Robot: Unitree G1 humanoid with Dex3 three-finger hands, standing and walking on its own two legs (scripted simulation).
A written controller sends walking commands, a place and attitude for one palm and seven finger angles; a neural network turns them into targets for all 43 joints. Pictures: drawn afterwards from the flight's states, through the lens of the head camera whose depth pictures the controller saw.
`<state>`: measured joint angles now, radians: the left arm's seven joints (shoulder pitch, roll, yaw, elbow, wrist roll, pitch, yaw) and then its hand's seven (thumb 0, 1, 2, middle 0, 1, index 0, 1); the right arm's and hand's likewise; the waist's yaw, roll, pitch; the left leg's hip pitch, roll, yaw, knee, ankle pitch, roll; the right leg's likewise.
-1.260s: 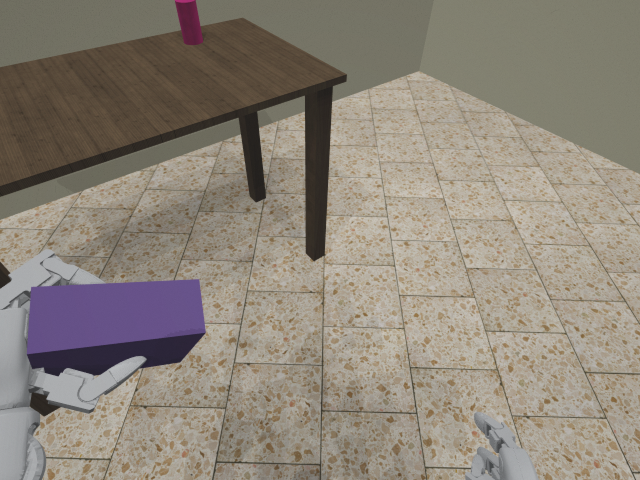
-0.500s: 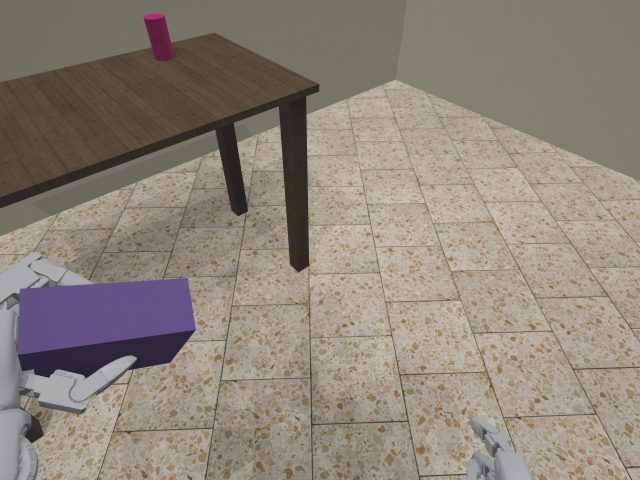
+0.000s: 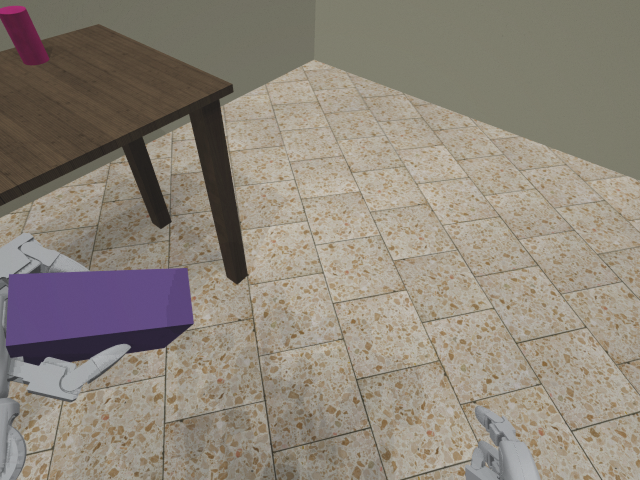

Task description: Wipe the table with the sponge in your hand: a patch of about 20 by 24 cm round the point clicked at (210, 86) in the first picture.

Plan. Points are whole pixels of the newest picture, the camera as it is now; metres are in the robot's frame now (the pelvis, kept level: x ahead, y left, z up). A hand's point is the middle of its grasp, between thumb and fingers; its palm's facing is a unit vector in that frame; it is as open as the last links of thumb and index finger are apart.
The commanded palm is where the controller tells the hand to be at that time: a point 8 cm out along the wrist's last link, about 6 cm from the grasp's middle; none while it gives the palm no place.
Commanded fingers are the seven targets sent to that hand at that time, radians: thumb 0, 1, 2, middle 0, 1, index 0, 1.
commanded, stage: walk to a spot facing it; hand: left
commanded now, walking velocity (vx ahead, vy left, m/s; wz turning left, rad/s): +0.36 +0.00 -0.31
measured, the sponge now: (128, 315) +0.24 +0.20 +0.15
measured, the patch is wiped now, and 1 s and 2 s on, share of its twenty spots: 0.00 0.00 0.00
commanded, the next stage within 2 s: turn to face it in 0.44 s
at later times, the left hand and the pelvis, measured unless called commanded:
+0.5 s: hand (216, 188) +0.39 +0.15 +0.18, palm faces +0.27 -0.83 -0.49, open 9.7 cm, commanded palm +0.33 +0.21 +0.19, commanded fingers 0.00 0.10 1.30 -1.20 -1.60 -1.20 -1.60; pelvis +0.15 -0.06 +0.00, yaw -4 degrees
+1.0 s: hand (220, 173) +0.41 +0.15 +0.18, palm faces +0.48 -0.72 -0.50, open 9.7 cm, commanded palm +0.35 +0.19 +0.19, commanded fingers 0.00 0.10 1.30 -1.20 -1.60 -1.20 -1.60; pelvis +0.23 -0.11 +0.00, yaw +7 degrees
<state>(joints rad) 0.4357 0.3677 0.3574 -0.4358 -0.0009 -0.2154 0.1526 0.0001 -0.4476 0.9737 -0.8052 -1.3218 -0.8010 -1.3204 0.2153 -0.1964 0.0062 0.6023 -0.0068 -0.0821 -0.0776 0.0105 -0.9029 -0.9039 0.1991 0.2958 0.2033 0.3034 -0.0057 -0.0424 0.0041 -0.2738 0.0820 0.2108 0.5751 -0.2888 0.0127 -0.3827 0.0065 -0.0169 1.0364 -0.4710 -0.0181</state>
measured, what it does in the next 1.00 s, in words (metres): walks ahead: right foot, then left foot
